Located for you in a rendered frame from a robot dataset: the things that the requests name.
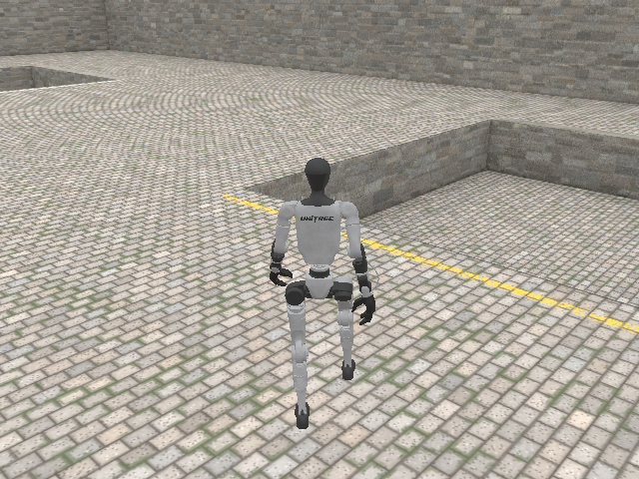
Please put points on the robot right hand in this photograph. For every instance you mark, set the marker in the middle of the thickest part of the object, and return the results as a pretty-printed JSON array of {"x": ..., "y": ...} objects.
[{"x": 370, "y": 308}]

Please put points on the robot right upper arm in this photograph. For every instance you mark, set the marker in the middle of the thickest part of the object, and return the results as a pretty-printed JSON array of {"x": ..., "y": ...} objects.
[{"x": 352, "y": 226}]

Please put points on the left robot foot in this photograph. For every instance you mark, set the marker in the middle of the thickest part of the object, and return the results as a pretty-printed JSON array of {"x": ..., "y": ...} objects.
[{"x": 303, "y": 419}]

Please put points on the robot left upper arm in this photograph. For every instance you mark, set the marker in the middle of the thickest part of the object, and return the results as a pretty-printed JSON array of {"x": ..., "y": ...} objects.
[{"x": 286, "y": 212}]

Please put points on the robot left hand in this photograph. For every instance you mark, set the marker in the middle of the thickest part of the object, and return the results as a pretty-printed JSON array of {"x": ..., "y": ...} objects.
[{"x": 283, "y": 272}]

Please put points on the robot right forearm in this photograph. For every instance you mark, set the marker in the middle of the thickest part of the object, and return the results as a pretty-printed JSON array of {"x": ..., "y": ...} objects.
[{"x": 362, "y": 275}]

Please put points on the robot left forearm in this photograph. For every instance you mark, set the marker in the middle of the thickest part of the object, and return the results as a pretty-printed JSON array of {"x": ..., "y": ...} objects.
[{"x": 276, "y": 260}]

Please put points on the humanoid robot head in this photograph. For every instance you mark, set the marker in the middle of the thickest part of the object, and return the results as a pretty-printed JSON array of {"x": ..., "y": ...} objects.
[{"x": 317, "y": 171}]

